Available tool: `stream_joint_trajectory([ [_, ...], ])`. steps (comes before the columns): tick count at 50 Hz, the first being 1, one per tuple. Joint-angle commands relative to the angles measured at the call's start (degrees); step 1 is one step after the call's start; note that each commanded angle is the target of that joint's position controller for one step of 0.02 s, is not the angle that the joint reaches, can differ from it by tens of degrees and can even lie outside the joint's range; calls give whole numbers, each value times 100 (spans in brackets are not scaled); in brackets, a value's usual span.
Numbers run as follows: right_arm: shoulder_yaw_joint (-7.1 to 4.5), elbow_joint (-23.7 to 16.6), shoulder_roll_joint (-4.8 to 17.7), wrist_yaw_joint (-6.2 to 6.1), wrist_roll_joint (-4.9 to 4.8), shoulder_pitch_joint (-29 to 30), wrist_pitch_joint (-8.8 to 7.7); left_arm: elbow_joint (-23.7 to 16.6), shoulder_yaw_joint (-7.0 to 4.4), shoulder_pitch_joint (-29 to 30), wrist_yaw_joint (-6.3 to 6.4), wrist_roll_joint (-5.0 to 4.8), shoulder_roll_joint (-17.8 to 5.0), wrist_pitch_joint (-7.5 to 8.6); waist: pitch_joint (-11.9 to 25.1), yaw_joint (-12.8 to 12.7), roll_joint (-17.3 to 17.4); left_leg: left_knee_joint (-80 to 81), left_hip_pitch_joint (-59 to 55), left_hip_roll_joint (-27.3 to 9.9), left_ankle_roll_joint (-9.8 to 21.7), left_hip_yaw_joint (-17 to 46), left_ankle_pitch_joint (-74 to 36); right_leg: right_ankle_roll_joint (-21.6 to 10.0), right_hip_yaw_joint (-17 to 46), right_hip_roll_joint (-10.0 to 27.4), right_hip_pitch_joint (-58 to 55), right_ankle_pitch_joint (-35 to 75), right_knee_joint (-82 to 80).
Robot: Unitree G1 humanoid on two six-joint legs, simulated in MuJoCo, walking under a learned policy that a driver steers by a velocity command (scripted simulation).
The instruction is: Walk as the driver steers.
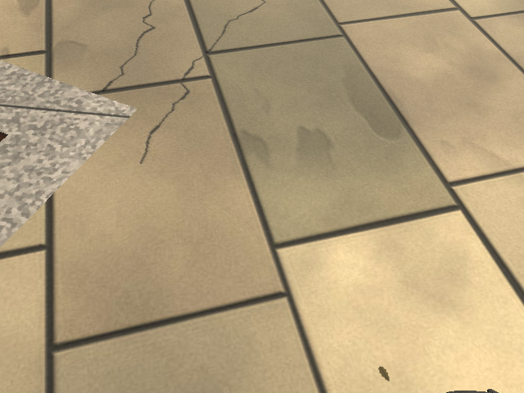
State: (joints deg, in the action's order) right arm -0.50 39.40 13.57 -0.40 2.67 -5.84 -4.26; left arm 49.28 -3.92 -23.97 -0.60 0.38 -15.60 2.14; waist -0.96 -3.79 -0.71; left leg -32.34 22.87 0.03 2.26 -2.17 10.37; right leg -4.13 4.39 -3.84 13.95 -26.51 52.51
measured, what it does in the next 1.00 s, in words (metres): walks ahead, turning right: right foot, then left foot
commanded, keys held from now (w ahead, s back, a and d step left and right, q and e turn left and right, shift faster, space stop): w+e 0.50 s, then no key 0.50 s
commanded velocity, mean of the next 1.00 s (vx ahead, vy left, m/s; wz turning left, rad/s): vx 0.35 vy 0.00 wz -0.40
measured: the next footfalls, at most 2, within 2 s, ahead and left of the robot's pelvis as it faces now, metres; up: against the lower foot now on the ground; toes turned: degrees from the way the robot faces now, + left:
right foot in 0.46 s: +0.35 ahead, -0.15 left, +0.00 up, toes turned -21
left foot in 0.94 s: +0.55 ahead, -0.06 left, +0.00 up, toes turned -23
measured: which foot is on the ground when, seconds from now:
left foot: down 0.00-0.46, up 0.48-0.92, down 0.94-1.00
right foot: up 0.00-0.44, down 0.46-0.98, up 1.00-1.00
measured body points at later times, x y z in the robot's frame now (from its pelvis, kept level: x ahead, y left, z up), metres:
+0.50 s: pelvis +0.25 -0.06 -0.02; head +0.28 -0.08 +0.43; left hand +0.52 +0.11 -0.10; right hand +0.15 -0.31 -0.15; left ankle +0.09 +0.10 -0.67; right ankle +0.31 -0.14 -0.73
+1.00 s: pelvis +0.42 -0.10 +0.00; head +0.44 -0.10 +0.45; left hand +0.56 +0.11 -0.14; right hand +0.42 -0.37 -0.12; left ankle +0.52 -0.05 -0.73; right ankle +0.32 -0.14 -0.72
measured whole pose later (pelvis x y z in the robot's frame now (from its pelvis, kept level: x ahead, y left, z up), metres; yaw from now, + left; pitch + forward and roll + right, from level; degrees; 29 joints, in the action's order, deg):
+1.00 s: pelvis +0.42 -0.10 +0.00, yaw -25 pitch -1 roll +0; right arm -0.7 48.1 11.9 -1.7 1.0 -11.1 -1.5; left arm 51.9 -1.3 -16.4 1.4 0.1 -13.7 1.3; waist -3.2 -1.4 -0.9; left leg -29.2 18.9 0.9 2.8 -2.6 9.6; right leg -4.6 2.0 -6.4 7.2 -23.0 32.6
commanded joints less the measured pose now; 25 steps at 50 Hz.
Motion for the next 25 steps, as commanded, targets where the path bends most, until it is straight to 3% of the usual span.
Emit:
stream_joint_trajectory([
  [1,-252,-17,638,-34,-62,-964,-7,-478,-102,207,-66,70,-444,1,105,511,462,2040,-2033,-1900,672,2439,1189,-55,17,559,2364,573,1339],
  [3,-222,89,519,-48,-100,-975,-82,-463,-103,273,-154,163,-369,-116,-4,384,706,2174,-1708,-1526,500,1463,74,74,-87,702,2142,842,1200],
  [6,-269,267,584,-24,-171,-1206,-202,-624,-84,655,-235,166,-286,-213,22,341,653,2248,-1801,-1525,597,822,-1091,194,-144,735,2377,1255,1191],
  [12,-317,554,625,-10,-145,-1503,-177,-1004,30,1788,-368,153,-139,-219,-250,490,546,2365,-1941,-1369,570,-252,-1562,286,-432,792,2666,2365,-96],
  [17,-395,806,852,-54,-144,-1849,-106,-1324,100,2565,-442,182,-155,-195,-470,671,519,2186,-2353,-1539,451,-750,-2095,-36,-967,682,2205,2217,-1321],
  [20,-437,938,1074,-102,-141,-1935,8,-1325,49,2346,-367,226,-259,-198,-203,503,647,1168,-2768,-1580,337,-1092,-4433,-374,-1325,214,1485,1377,-1630],
  [21,-456,964,1175,-113,-139,-1937,63,-1211,-5,1892,-323,232,-347,-174,93,291,664,372,-2812,-1575,326,-1169,-5105,-523,-1375,-25,954,1113,-1739],
  [22,-458,941,1226,-118,-166,-1872,115,-954,-92,1041,-257,262,-470,-117,585,-102,514,-829,-2441,-1496,238,-1288,-4862,-700,-1315,-227,-138,1259,-2141],
  [23,-416,792,1103,-108,-136,-1861,120,-669,-257,55,-151,316,-896,-90,1215,-492,9,-2510,-1256,-1345,57,-1307,-3144,-968,-266,418,-1670,737,-2419],
  [24,-280,313,437,11,-191,-1943,67,-820,-422,326,-81,178,-1615,-131,1733,-34,-1593,-4746,1445,-149,-347,-1042,1916,-1800,3065,2213,-3473,500,-3012],
  [25,-371,155,973,36,-134,-1337,1,-952,-440,42,-23,71,-1594,-215,1947,-447,-597,-5229,2109,22,-346,179,1865,-2006,3906,2441,-3443,1032,-3635],
])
